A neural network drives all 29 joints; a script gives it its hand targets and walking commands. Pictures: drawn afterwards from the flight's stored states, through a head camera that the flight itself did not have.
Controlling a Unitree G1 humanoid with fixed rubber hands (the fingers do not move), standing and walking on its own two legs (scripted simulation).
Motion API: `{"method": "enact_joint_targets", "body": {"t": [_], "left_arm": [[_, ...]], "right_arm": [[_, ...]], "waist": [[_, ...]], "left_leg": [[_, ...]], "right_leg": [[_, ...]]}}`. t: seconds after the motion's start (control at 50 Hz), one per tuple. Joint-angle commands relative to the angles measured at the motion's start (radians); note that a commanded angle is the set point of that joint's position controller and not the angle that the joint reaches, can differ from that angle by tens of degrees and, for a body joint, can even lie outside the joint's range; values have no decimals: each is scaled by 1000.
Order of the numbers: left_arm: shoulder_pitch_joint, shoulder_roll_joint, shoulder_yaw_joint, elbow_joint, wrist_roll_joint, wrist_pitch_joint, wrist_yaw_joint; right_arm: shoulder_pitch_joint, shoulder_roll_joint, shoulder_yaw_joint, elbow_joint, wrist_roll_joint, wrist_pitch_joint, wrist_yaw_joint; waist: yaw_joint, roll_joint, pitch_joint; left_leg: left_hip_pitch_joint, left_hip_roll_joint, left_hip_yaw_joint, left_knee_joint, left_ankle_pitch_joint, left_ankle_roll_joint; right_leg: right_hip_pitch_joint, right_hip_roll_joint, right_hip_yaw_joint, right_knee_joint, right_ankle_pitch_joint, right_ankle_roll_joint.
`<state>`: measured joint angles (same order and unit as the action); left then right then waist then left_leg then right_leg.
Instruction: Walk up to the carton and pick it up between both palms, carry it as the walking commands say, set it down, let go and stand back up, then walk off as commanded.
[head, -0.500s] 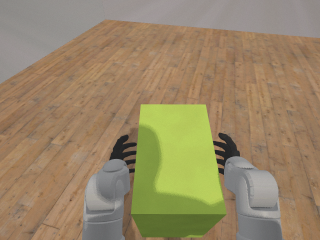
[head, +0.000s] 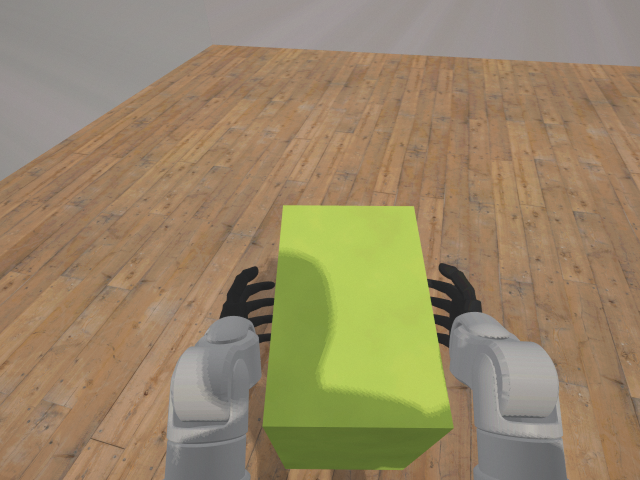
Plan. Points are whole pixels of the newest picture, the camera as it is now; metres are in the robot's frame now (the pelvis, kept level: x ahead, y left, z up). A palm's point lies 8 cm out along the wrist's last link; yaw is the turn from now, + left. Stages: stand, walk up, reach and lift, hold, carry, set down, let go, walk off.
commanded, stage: carry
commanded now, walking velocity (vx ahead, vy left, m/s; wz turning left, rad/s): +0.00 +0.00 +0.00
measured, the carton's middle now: (346, 344) +0.32 +0.00 +0.03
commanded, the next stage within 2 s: hold in 1.00 s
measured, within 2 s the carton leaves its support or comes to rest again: neither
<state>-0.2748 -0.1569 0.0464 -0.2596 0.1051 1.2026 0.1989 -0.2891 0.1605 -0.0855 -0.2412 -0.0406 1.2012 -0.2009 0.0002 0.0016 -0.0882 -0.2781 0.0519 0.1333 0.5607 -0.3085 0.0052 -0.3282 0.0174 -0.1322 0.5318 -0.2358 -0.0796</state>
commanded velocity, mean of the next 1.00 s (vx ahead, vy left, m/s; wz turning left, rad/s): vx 0.00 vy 0.00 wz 0.00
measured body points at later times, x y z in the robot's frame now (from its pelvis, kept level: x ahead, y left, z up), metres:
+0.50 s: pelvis -0.03 -0.01 +0.00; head -0.06 -0.01 +0.45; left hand +0.26 +0.12 +0.11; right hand +0.27 -0.13 +0.11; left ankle -0.01 +0.11 -0.73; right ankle +0.03 -0.07 -0.73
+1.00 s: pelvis -0.03 +0.00 +0.00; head -0.06 -0.01 +0.45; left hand +0.27 +0.12 +0.10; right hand +0.27 -0.13 +0.10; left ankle -0.01 +0.11 -0.73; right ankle +0.03 -0.07 -0.73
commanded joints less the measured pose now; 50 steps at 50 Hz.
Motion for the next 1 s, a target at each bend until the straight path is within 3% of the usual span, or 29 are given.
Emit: {"method": "enact_joint_targets", "body": {"t": [0.0,0.04,0.1,0.12,0.16,0.18,0.2,0.22,0.26,0.32,0.36,0.38,0.46,0.5,0.56,0.58,0.62,0.64,0.66,0.68,0.7,0.72,0.76,0.8,0.82,0.86,0.94,0.96,0.98], "left_arm": [[-281,-936,-460,-56,-274,-4,-117],[-316,-946,-472,-83,-298,-9,-122],[-304,-919,-443,-26,-274,3,-121],[-277,-904,-420,-19,-257,-2,-119],[-294,-921,-438,-14,-264,6,-118],[-257,-904,-408,32,-251,8,-116],[-298,-894,-428,-25,-264,-1,-117],[-291,-928,-447,-28,-284,-3,-125],[-372,-938,-469,-92,-286,-8,-121],[-336,-912,-435,-25,-279,6,-125],[-303,-943,-449,-29,-282,3,-126],[-328,-962,-456,-33,-297,-3,-130],[-337,-944,-461,-77,-300,-11,-127],[-312,-947,-454,-64,-286,-5,-130],[-326,-955,-443,-30,-287,-4,-137],[-304,-934,-451,-29,-280,0,-134],[-311,-931,-439,-4,-264,-6,-130],[-357,-971,-472,-37,-284,-16,-139],[-319,-960,-444,-28,-282,-16,-141],[-335,-957,-447,-17,-276,-24,-142],[-273,-979,-435,27,-266,-21,-140],[-309,-945,-448,-6,-271,-25,-143],[-341,-964,-470,-52,-292,-30,-148],[-278,-940,-436,27,-268,-15,-146],[-279,-919,-453,18,-264,-21,-141],[-297,-968,-444,14,-264,-27,-149],[-317,-952,-452,-28,-274,-30,-146],[-333,-955,-442,-10,-265,-28,-153],[-307,-959,-434,31,-262,-21,-154]], "right_arm": [[-279,934,517,-76,234,1,135],[-285,955,524,-84,226,4,134],[-308,931,521,-60,221,10,130],[-295,923,529,-49,226,15,134],[-322,929,515,-60,227,13,132],[-316,902,501,-47,216,13,124],[-290,937,527,-20,219,20,125],[-283,917,509,-72,210,9,130],[-343,968,534,-65,237,8,140],[-314,932,508,-31,198,23,121],[-328,947,527,-87,225,8,124],[-315,962,521,-69,215,8,126],[-291,954,528,-78,218,7,133],[-303,975,547,-68,244,15,143],[-328,968,523,-61,222,6,139],[-278,959,513,-21,212,17,142],[-319,962,528,-34,225,11,147],[-327,975,520,-48,216,-6,151],[-323,996,546,-44,237,-5,151],[-341,964,535,-64,220,-14,147],[-356,968,544,-81,236,-14,148],[-309,961,538,-36,214,-8,150],[-295,975,528,-36,214,-12,152],[-281,951,521,-21,206,-5,147],[-246,915,501,-2,185,-4,145],[-364,969,544,-76,228,-20,155],[-297,986,534,-29,218,-17,154],[-349,989,554,-47,227,-13,158],[-378,974,552,-62,229,-19,158]], "waist": [[-1,48,-255],[-5,-42,-297],[-5,-14,-211],[-7,-47,-211],[-1,36,-214],[-6,20,-175],[-5,-47,-169],[-5,9,-198],[-3,-12,-187],[-7,-66,-174],[-7,-8,-230],[-5,-42,-243],[-8,-69,-233],[-5,7,-211],[-7,-24,-227],[-2,34,-245],[-2,-17,-223],[-3,17,-219],[-1,-46,-236],[-3,-45,-233],[-2,7,-257],[-3,-54,-223],[-6,35,-225],[-4,-19,-225],[-6,28,-201],[-3,-19,-220],[-2,-35,-263],[-5,-104,-215],[-4,-59,-198]], "left_leg": [[19,135,-133,-124,240,11],[-10,112,-104,-71,177,3],[-82,81,-86,-70,82,-4],[-27,88,-83,-81,93,-5],[-20,99,-128,-157,76,15],[-68,103,-143,-163,-8,23],[-56,96,-123,-136,21,10],[-53,79,-104,-113,-5,9],[-41,80,-112,-133,15,18],[-41,73,-99,-85,26,9],[-27,79,-106,-92,20,9],[-21,80,-103,-76,80,7],[-36,93,-111,-81,76,12],[-31,91,-110,-103,108,7],[-34,87,-114,-117,34,26],[-13,85,-121,-116,84,21],[-28,85,-139,-129,11,23],[-49,85,-141,-143,25,28],[-74,82,-134,-126,41,32],[-46,87,-126,-113,68,24],[-26,99,-136,-98,142,30],[-31,91,-131,-116,97,38],[-16,83,-110,-108,73,16],[-54,80,-128,-106,53,35],[-24,78,-121,-111,76,18],[-17,77,-135,-139,7,35],[-59,69,-127,-89,45,36],[-60,72,-120,-77,46,23],[-40,59,-106,-73,12,26]], "right_leg": [[122,-160,142,-67,179,29],[180,-192,149,-83,279,28],[157,-212,166,-122,172,28],[105,-203,169,-142,167,17],[77,-184,158,-133,17,18],[84,-184,168,-142,-42,22],[71,-189,180,-174,-32,23],[74,-202,201,-185,-57,18],[63,-193,192,-178,-51,26],[59,-203,217,-215,-45,24],[96,-207,205,-192,-69,10],[107,-214,218,-203,42,9],[118,-189,176,-147,88,22],[114,-198,168,-151,69,14],[106,-187,174,-150,-9,21],[100,-195,177,-142,59,22],[84,-191,185,-177,-53,16],[94,-190,198,-149,-35,13],[137,-184,178,-158,-23,15],[120,-186,181,-150,49,16],[135,-175,160,-117,126,12],[115,-190,182,-141,99,22],[100,-187,186,-136,114,16],[132,-192,197,-151,61,13],[85,-191,191,-148,69,10],[78,-185,200,-173,-43,9],[138,-208,206,-173,-22,-1],[102,-206,215,-199,-8,1],[72,-209,216,-214,-41,2]]}}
